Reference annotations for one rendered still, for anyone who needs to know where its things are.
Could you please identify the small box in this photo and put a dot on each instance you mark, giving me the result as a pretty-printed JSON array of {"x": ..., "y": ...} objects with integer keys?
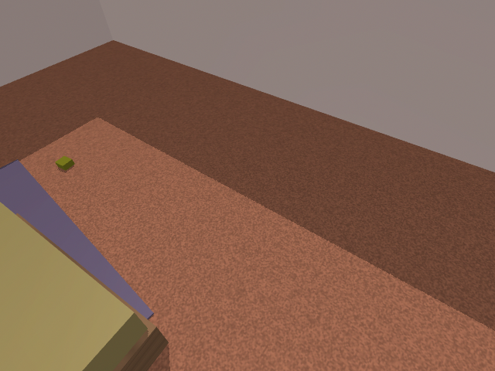
[{"x": 64, "y": 163}]

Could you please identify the bed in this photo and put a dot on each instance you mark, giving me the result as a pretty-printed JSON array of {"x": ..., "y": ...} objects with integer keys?
[{"x": 57, "y": 316}]

